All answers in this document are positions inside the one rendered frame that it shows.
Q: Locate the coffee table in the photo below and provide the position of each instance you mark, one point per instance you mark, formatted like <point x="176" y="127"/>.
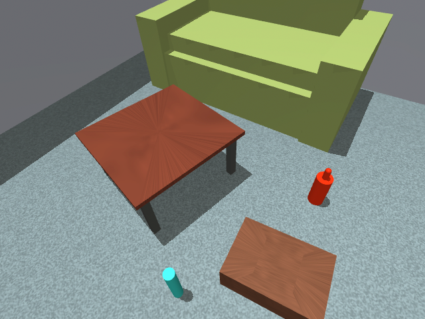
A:
<point x="152" y="144"/>

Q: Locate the sofa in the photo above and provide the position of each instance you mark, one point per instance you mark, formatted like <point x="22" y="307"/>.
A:
<point x="294" y="66"/>

